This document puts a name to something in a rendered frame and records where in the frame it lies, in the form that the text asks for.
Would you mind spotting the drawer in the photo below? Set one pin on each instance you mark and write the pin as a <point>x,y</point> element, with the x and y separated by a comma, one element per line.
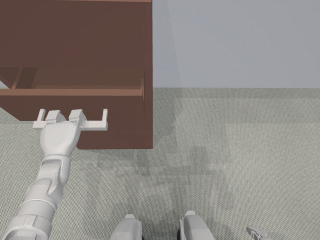
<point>119,90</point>

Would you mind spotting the handle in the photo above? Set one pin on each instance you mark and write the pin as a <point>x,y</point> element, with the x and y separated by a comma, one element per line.
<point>84,126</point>

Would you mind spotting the robot right thigh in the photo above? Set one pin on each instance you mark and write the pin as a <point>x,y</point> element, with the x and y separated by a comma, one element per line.
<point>192,227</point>

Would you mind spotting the robot left shin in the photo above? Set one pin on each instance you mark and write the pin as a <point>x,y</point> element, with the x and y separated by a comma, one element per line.
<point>129,216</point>

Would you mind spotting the robot left forearm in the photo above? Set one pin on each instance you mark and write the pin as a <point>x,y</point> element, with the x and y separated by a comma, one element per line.
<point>33,220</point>

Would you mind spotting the cabinet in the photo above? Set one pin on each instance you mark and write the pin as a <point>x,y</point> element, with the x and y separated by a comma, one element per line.
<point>83,34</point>

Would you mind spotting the robot left hand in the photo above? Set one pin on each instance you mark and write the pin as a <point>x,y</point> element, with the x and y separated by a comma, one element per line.
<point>61,138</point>

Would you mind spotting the robot right hand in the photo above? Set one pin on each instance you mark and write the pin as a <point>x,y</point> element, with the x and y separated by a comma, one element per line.
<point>257,234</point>

